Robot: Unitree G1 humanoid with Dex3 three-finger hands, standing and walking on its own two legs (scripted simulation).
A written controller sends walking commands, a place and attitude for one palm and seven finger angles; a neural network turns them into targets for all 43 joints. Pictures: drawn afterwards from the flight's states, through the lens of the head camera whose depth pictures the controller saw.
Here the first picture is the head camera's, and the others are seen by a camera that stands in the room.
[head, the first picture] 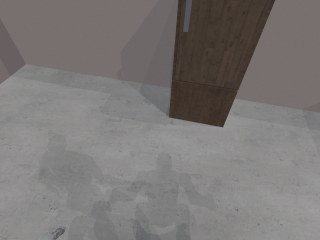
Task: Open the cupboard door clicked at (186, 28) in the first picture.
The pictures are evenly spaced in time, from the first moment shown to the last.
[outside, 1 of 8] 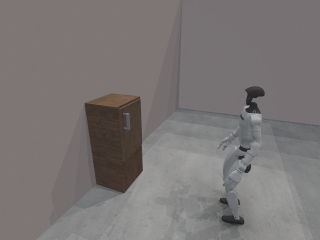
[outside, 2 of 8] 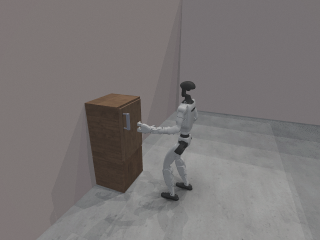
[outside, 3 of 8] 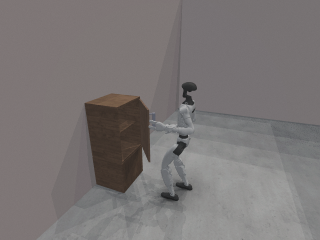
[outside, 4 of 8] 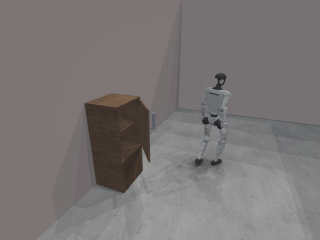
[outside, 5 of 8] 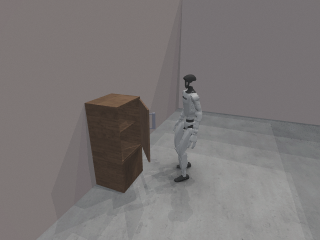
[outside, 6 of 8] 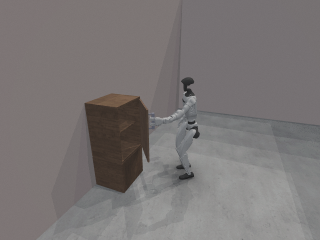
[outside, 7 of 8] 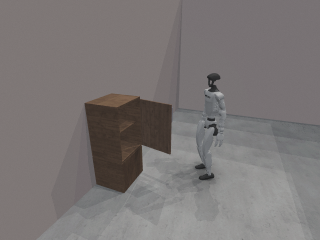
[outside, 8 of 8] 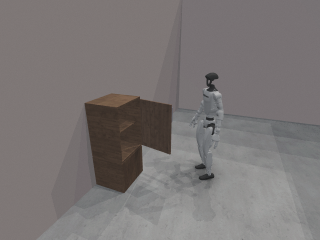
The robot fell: no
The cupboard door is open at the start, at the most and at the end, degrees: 0 85 79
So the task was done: yes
